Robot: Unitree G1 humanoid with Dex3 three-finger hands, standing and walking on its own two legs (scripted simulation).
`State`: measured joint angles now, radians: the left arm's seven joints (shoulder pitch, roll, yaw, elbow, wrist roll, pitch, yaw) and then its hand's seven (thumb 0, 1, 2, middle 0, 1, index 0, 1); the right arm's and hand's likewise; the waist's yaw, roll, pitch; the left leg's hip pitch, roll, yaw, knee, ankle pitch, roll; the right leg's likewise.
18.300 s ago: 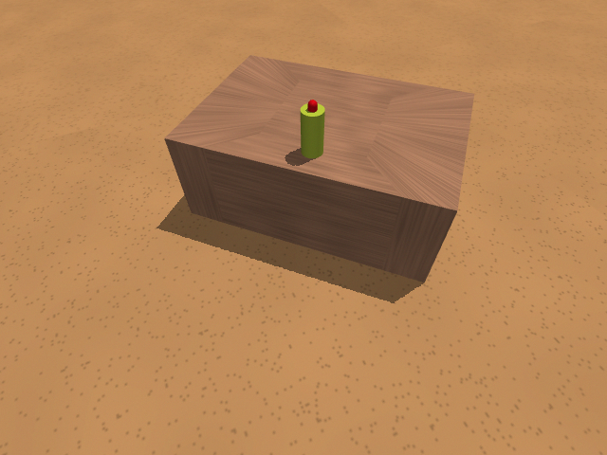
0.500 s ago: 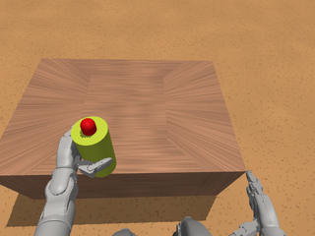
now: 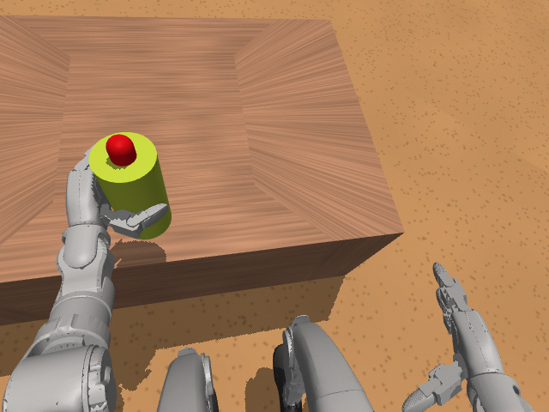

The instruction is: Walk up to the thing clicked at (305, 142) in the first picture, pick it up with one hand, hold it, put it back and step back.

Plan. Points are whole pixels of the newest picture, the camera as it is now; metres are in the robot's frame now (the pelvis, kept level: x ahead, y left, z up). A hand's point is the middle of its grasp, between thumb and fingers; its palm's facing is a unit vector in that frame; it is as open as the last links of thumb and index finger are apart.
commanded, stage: crouch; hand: left
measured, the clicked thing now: (134, 185) +0.45 +0.14 -0.01
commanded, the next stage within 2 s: lower in 0.40 s
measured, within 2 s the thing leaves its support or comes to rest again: rests again in 1.92 s
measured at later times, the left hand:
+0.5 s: hand (145, 181) +0.49 +0.14 -0.06, palm faces +0.03 -1.00 -0.03, open 10.9 cm
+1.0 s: hand (154, 191) +0.50 +0.13 -0.12, palm faces +0.03 -1.00 -0.03, open 10.9 cm
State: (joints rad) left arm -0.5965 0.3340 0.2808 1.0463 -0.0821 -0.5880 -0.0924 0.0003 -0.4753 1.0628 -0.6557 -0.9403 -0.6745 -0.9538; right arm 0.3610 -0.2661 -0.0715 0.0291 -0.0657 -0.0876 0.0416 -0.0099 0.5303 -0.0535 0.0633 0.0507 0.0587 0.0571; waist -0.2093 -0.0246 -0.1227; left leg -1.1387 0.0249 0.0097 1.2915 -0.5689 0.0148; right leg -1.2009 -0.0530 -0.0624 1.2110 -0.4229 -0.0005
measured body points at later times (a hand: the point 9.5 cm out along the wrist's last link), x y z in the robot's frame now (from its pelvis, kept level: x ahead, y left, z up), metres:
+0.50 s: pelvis +0.00 +0.00 -0.03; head +0.17 +0.04 +0.39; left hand +0.48 +0.19 -0.06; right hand +0.17 -0.28 +0.01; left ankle +0.02 +0.11 -0.62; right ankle +0.07 -0.13 -0.62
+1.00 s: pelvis -0.01 +0.00 -0.06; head +0.19 +0.06 +0.34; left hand +0.49 +0.19 -0.12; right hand +0.16 -0.28 +0.00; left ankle +0.02 +0.11 -0.62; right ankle +0.07 -0.13 -0.62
